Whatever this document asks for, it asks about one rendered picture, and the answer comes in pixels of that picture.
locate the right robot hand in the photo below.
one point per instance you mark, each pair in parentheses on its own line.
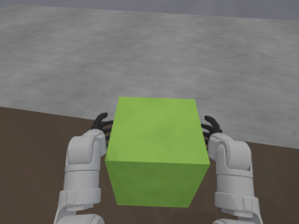
(215,129)

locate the left robot forearm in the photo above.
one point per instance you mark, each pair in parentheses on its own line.
(81,179)

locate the carton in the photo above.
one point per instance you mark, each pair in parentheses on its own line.
(156,153)

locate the left robot hand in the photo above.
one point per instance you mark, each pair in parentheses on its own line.
(98,125)

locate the right robot forearm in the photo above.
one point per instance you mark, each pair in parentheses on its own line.
(235,189)

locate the left robot upper arm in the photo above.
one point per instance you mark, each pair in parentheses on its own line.
(81,219)

